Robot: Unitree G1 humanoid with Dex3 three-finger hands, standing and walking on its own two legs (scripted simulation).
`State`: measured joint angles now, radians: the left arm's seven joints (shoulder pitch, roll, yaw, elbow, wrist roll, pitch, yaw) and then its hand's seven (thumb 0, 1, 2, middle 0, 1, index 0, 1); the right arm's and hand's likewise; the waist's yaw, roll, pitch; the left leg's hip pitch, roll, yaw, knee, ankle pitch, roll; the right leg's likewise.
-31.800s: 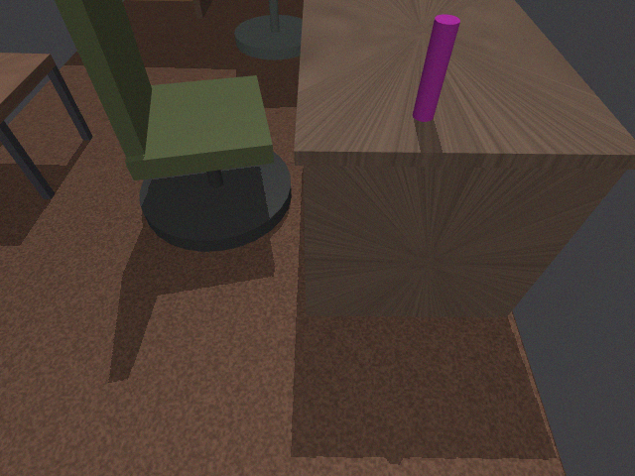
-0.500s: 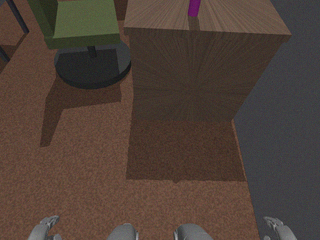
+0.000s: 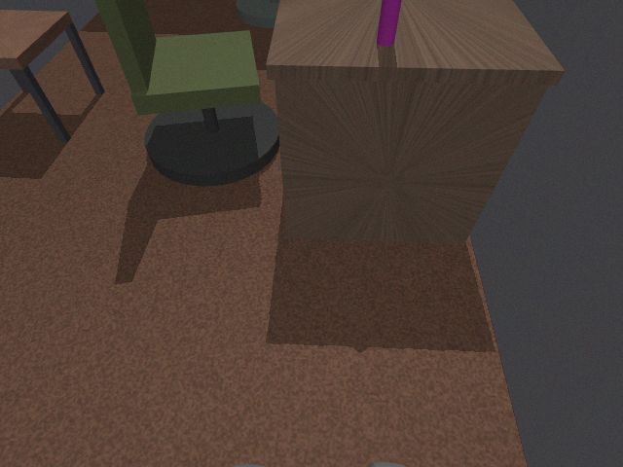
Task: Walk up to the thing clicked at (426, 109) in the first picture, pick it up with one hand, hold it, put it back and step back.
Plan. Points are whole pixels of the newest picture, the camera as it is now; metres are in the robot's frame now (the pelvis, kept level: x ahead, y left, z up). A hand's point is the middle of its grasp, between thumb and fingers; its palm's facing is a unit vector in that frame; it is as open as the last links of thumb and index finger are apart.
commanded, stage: step back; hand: right
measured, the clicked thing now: (391, 0) +1.16 -0.16 +0.08
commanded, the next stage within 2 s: stand in 0.74 s
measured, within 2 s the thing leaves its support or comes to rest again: neither
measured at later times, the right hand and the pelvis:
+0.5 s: hand out of the picture +0.12 -0.28 -0.15, palm faces -0.06 +0.94 -0.35, open 7.4 cm; pelvis +0.05 -0.02 +0.01, yaw +1 degrees
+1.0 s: hand (491, 434) +0.19 -0.24 -0.13, palm faces -0.03 +0.94 -0.33, open 7.4 cm; pelvis +0.06 +0.01 +0.02, yaw +0 degrees
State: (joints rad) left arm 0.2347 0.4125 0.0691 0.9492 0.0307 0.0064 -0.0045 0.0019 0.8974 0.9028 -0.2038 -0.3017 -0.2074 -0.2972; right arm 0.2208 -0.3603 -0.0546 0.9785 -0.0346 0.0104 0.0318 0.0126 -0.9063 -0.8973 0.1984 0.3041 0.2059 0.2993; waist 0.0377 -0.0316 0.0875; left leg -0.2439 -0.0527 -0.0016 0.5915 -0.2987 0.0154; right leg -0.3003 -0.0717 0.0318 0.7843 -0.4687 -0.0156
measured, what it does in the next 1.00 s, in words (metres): steps on the spot: right foot, then left foot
